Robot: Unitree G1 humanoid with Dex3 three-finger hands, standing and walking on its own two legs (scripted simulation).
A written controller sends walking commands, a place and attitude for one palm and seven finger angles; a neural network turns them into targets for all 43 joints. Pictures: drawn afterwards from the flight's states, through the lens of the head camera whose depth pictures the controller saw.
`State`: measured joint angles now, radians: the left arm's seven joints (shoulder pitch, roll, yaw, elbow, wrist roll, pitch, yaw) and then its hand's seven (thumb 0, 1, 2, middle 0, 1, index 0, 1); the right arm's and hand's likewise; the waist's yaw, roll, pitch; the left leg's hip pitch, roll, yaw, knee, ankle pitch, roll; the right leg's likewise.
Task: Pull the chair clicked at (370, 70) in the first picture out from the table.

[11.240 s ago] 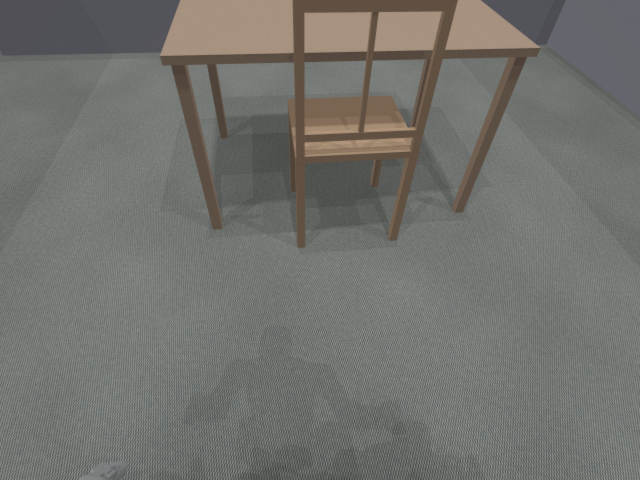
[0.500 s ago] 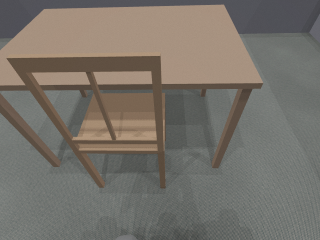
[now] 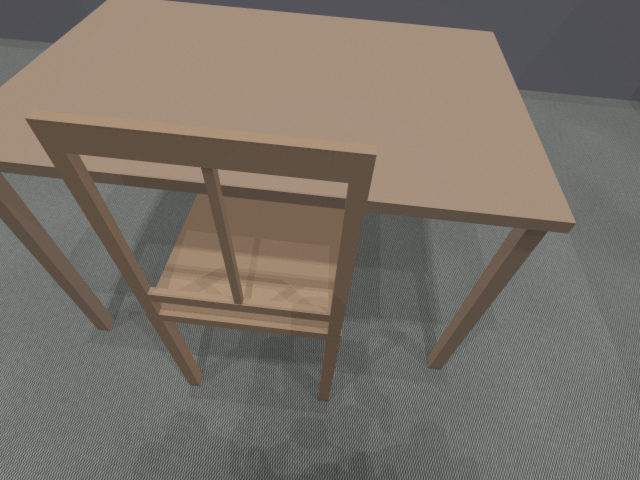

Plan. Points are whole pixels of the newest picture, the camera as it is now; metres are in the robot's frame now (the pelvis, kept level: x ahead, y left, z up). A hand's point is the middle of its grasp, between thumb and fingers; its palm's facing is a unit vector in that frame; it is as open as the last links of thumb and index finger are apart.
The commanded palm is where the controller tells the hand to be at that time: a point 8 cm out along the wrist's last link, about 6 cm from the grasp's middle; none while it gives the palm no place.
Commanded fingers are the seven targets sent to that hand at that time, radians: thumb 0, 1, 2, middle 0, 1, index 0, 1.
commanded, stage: come to a stop and stand still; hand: left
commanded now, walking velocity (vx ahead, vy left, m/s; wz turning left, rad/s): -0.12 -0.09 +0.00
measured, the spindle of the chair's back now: (226, 246) +0.45 +0.21 -0.04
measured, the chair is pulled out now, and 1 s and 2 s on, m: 0.00 0.00 0.00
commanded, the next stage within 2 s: look again from close up in 0.66 s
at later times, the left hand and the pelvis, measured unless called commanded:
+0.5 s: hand out of the picture -0.02 +0.12 -0.17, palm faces +0.06 -0.97 -0.23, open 7.3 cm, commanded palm none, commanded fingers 0.00 0.90 0.90 -0.20 -0.30 -0.20 -0.30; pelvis -0.04 -0.06 +0.00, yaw +1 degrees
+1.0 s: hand out of the picture -0.03 +0.17 -0.18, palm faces +0.05 -0.97 -0.22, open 7.4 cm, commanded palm none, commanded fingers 0.00 0.90 0.90 -0.20 -0.30 -0.20 -0.30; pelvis -0.03 -0.01 -0.01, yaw +1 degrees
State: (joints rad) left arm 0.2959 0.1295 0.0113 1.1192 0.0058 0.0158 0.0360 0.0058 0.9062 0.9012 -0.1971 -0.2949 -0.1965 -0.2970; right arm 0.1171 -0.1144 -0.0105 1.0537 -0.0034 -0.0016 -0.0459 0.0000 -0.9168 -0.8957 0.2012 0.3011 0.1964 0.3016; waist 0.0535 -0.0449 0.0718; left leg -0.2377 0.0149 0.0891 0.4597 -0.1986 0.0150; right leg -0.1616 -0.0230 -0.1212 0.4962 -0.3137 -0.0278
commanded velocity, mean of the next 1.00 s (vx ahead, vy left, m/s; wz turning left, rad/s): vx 0.00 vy -0.01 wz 0.00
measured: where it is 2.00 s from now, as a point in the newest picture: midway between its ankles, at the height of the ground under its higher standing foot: outside the picture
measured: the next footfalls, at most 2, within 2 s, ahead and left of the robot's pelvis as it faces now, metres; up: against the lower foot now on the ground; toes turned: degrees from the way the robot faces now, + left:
none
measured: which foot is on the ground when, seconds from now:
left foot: down 0.00-1.00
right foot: down 0.00-1.00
